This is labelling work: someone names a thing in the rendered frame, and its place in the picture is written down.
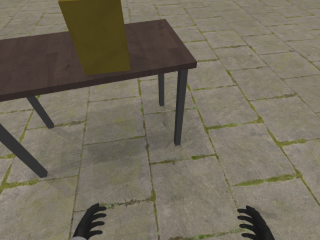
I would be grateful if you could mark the carton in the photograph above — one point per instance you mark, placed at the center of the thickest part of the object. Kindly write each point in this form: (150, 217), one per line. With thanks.
(98, 33)

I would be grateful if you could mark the right robot hand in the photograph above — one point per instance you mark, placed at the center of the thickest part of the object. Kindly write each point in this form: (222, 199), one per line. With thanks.
(259, 227)

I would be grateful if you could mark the left robot hand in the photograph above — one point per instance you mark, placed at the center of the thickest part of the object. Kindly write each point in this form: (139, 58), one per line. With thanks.
(86, 224)

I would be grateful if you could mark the table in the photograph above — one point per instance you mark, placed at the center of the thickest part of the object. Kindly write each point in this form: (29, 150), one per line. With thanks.
(48, 63)

